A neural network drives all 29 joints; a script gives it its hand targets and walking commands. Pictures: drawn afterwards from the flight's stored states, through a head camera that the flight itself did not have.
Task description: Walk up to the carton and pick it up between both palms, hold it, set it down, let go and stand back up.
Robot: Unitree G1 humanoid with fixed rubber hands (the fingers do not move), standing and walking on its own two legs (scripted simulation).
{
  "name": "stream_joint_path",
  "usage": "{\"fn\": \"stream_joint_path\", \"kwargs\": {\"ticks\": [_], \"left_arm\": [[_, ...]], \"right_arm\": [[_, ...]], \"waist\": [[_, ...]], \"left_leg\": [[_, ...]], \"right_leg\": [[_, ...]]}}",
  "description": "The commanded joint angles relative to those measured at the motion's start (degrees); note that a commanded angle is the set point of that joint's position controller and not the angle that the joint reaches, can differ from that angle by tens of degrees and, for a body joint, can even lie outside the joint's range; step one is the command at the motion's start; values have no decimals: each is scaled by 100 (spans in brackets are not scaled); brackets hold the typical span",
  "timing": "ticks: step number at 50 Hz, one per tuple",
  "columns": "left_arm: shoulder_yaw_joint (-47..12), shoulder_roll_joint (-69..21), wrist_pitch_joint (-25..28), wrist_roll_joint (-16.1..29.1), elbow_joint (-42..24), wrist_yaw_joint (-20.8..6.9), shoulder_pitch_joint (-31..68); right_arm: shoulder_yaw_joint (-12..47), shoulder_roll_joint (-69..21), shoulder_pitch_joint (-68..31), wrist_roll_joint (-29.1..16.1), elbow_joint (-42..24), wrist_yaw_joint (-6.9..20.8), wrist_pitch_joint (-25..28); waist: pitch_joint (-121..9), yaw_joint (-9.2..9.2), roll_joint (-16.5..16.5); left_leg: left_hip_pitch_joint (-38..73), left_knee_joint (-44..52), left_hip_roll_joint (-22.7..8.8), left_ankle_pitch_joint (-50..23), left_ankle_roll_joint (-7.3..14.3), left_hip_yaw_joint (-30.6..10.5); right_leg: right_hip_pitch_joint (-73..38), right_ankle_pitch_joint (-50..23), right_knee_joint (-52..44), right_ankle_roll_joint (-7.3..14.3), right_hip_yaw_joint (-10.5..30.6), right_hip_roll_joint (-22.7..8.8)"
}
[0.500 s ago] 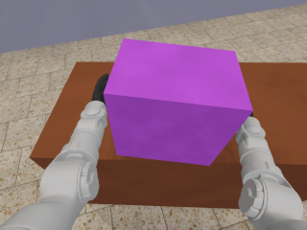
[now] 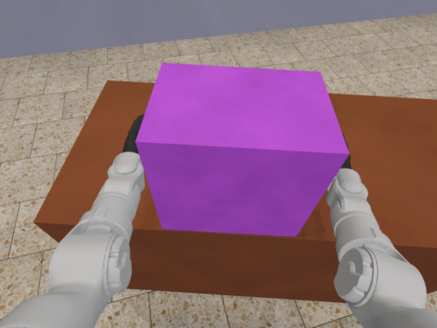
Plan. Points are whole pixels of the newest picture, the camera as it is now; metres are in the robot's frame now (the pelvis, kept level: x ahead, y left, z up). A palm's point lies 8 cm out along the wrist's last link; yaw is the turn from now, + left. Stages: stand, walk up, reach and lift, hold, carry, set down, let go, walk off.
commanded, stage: set down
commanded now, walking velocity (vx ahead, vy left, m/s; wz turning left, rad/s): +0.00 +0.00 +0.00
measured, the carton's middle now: (234, 157) +0.44 +0.00 +0.04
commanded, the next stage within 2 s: none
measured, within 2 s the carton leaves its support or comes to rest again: neither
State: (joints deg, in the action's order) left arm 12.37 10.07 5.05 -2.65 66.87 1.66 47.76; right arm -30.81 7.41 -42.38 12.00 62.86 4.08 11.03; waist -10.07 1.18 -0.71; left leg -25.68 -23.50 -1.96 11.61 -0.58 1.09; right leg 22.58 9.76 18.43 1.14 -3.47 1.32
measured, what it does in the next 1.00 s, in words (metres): shifts its weight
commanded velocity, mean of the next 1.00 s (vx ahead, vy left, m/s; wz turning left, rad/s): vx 0.00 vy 0.00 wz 0.00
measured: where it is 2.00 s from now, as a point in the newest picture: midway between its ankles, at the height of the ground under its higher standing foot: outside the picture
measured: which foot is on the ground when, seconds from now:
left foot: down 0.00-1.00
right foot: down 0.00-1.00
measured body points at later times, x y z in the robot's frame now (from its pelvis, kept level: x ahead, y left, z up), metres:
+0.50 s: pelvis -0.03 +0.00 -0.02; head +0.06 +0.02 +0.42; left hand +0.44 +0.26 +0.06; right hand +0.43 -0.25 +0.07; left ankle -0.02 +0.12 -0.74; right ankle -0.02 -0.11 -0.74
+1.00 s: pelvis -0.05 -0.02 -0.01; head +0.02 +0.00 +0.43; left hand +0.38 +0.23 +0.06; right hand +0.36 -0.27 +0.05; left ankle -0.02 +0.12 -0.74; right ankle -0.02 -0.11 -0.74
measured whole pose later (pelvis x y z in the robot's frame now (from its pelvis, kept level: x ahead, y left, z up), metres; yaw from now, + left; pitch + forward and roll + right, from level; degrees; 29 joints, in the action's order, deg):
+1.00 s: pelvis -0.05 -0.02 -0.01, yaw +1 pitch +18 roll +0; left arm -1.3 26.0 -5.2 19.9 45.5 -0.8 40.1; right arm 1.7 24.1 -34.7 -26.2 45.7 0.1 -4.3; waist -10.7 -1.7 -2.9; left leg -37.9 -28.5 -2.4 8.7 -1.9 -0.6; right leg 36.7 9.5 27.9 2.9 -4.2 1.8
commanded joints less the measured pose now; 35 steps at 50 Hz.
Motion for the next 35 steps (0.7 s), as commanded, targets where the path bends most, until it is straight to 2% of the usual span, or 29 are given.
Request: {"fn": "stream_joint_path", "kwargs": {"ticks": [1, 3, 6, 8, 10, 13, 16, 18, 20, 21, 23, 26, 29, 33, 35], "left_arm": [[-355, 428, 385, 325, -1543, 71, 4015], [-551, 869, 376, 789, -1505, 222, 4146], [-934, 1847, 429, 1630, -948, 334, 4136], [-996, 2369, 480, 1987, -681, 345, 4118], [-1091, 2575, 546, 2200, -596, 318, 4173], [-1356, 2643, 594, 2377, -498, 247, 4326], [-1669, 2480, 489, 2418, -608, 162, 4415], [-1933, 2291, 373, 2457, -805, 126, 4482], [-2181, 2122, 181, 2539, -1228, 110, 4293], [-2254, 2086, 82, 2584, -1464, 106, 4192], [-2258, 2141, -86, 2678, -1766, 110, 4139], [-2020, 2415, -358, 2738, -2209, 135, 3893], [-1709, 2718, -541, 2784, -2482, 180, 3848], [-1571, 2929, -578, 2999, -2383, 199, 3847], [-1472, 3144, -494, 3095, -2335, 183, 3655]], "right_arm": [[1628, 1238, -3991, -911, -888, 60, 218], [2063, 1362, -4186, -1509, -1002, -201, 54], [2658, 2053, -4261, -2329, -952, -432, -176], [2838, 2471, -4268, -2686, -991, -569, -258], [3007, 2562, -4315, -2923, -1084, -677, -315], [3088, 2753, -4323, -3220, -1009, -714, -358], [3027, 3011, -4291, -3505, -738, -669, -352], [3018, 3113, -4320, -3681, -578, -602, -324], [3003, 3355, -4193, -3909, -627, -491, -295], [3021, 3469, -4149, -4011, -720, -436, -281], [3138, 3585, -4186, -4161, -956, -347, -276], [3258, 3827, -4153, -4259, -1362, -222, -373], [3296, 3940, -4277, -4212, -1603, -132, -591], [3035, 3731, -4210, -3886, -1752, -82, -946], [2947, 3719, -3986, -3838, -1948, -87, -1053]], "waist": [[-3676, 122, 237], [-3616, 115, -166], [-3873, 25, -719], [-4223, -64, -937], [-4609, -109, -955], [-5169, -182, -499], [-5547, -232, 283], [-5638, -187, 804], [-5731, -162, 1249], [-5771, -127, 1389], [-5763, 41, 1407], [-5666, 202, 994], [-5355, 298, 331], [-4923, 72, -626], [-5011, -8, -981]], "left_leg": [[1750, -519, 55, -3692, -467, 223], [861, -415, 143, -2889, -305, 231], [-230, -308, 240, -1979, -136, 279], [-352, -385, 251, -1872, -93, 241], [-317, -522, 252, -1954, -76, 185], [-52, -765, 202, -2191, -169, 92], [916, -1145, 145, -2909, -414, -4], [1697, -1347, 103, -3448, -554, -56], [2402, -1489, 61, -4117, -688, -126], [2621, -1544, 51, -4382, -739, -142], [2644, -1596, 54, -4631, -769, -88], [2414, -1572, 107, -4562, -654, -26], [1856, -1372, 161, -3749, -435, 35], [349, -882, 206, -1756, -35, 96], [-115, -717, 202, -1368, 136, 112]], "right_leg": [[-1971, -3379, 598, -293, 145, -79], [-2395, -3787, 794, -420, 298, -124], [-2720, -4099, 1136, -524, 470, -188], [-2596, -4101, 1259, -538, 488, -167], [-2410, -4166, 1358, -521, 447, -146], [-1887, -4057, 1458, -415, 313, -113], [-704, -3554, 1384, -243, 87, 2], [268, -2995, 1261, -123, -69, 104], [1028, -2584, 1146, -3, -187, 204], [1251, -2471, 1119, 36, -216, 239], [1386, -2373, 1036, 98, -195, 274], [1059, -2656, 1081, 41, -175, 307], [589, -2587, 1188, -130, -148, 281], [-182, -2139, 1255, -308, -27, 105], [-648, -2103, 1311, -379, 81, 31]]}}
